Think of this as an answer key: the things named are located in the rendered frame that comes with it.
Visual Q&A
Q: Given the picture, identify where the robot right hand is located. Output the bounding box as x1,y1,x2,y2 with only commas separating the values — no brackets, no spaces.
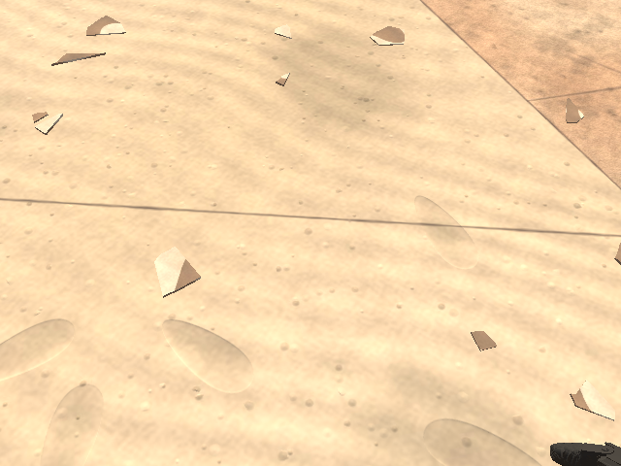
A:
550,442,621,466

